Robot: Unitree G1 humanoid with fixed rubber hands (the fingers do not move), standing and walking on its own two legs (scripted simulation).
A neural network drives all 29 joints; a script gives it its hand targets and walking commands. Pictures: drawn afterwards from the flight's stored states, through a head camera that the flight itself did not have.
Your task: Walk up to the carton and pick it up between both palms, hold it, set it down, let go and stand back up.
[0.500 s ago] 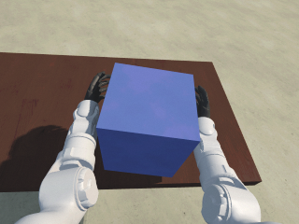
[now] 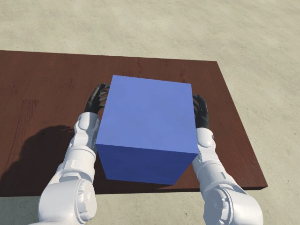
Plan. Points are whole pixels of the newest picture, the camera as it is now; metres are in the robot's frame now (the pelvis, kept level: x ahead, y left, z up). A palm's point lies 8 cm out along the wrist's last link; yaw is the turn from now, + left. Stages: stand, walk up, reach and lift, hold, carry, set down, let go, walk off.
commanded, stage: set down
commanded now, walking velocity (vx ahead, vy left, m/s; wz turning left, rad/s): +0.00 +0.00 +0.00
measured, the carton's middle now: (145, 134) +0.36 +0.01 +0.00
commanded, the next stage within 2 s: none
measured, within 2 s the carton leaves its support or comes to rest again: rests again in 1.16 s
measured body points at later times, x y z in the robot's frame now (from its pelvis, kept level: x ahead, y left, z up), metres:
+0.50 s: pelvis -0.01 -0.01 +0.00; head +0.04 +0.03 +0.44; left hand +0.42 +0.15 +0.05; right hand +0.37 -0.15 +0.04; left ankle -0.07 +0.08 -0.75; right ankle -0.03 -0.15 -0.74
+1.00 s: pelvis -0.01 -0.01 +0.00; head +0.05 +0.03 +0.44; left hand +0.42 +0.15 +0.04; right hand +0.37 -0.15 +0.04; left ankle -0.07 +0.08 -0.75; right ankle -0.03 -0.15 -0.75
